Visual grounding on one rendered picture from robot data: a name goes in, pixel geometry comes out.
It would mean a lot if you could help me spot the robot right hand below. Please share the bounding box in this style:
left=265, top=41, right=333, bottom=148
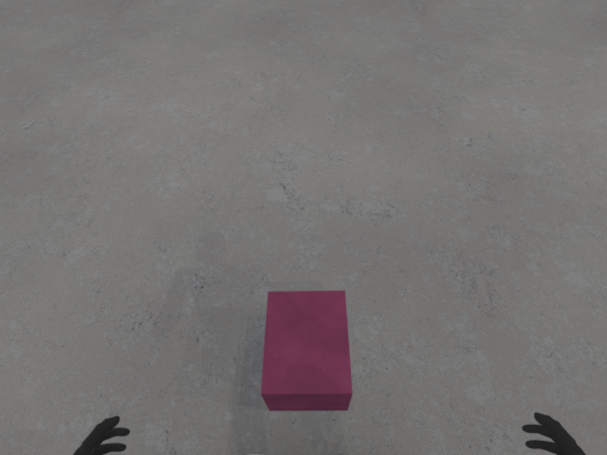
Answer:
left=522, top=412, right=586, bottom=455

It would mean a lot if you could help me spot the carton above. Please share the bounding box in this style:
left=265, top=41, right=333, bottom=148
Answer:
left=261, top=291, right=353, bottom=410

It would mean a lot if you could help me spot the robot left hand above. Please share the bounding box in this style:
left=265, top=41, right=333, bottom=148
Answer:
left=73, top=416, right=130, bottom=455

